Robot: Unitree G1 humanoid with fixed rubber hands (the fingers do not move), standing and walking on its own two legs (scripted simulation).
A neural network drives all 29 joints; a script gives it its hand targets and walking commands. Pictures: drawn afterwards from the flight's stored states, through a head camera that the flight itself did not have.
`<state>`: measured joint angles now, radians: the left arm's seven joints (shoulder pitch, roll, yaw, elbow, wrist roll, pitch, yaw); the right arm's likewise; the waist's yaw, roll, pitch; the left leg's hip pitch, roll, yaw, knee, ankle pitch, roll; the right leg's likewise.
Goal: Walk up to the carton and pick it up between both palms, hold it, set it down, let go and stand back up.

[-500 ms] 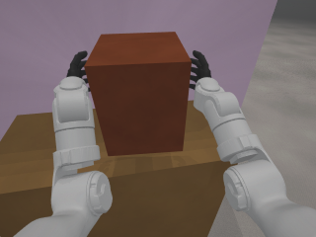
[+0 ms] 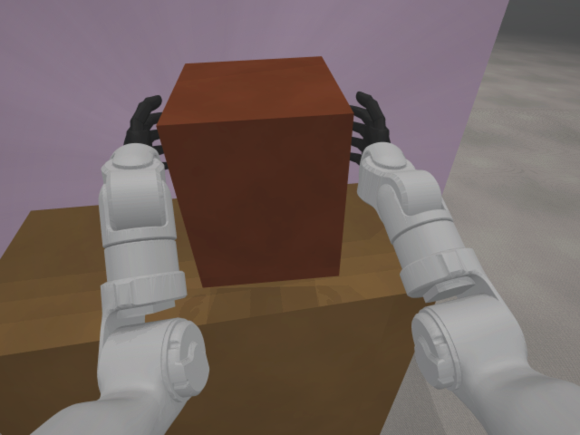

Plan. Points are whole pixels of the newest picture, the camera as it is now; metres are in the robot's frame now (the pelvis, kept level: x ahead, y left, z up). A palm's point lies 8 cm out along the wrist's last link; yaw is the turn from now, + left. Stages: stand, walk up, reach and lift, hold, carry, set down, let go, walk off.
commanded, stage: hold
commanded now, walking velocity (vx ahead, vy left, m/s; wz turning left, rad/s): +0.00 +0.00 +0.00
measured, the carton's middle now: (262, 170) +0.41 +0.01 +0.22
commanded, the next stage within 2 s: none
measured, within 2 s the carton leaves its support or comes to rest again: neither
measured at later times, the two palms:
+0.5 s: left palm (140, 151) +0.36 +0.15 +0.28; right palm (373, 147) +0.35 -0.13 +0.28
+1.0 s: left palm (142, 156) +0.35 +0.15 +0.28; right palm (374, 153) +0.35 -0.13 +0.28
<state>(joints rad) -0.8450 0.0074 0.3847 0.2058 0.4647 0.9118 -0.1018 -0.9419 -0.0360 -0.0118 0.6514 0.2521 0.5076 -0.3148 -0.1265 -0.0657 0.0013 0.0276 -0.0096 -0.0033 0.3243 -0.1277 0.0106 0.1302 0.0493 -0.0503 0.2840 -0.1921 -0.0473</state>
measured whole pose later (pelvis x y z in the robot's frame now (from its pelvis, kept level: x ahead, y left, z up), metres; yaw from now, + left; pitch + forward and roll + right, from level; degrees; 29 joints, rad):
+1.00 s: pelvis -0.01 +0.00 +0.00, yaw +0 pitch -13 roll +0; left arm -0.87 0.01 0.38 0.25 0.47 0.90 -0.09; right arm -0.95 -0.04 -0.03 0.69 0.24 0.49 -0.30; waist -0.13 -0.06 0.00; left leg 0.01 -0.01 0.00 0.33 -0.12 0.01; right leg 0.12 0.05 -0.05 0.29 -0.19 -0.05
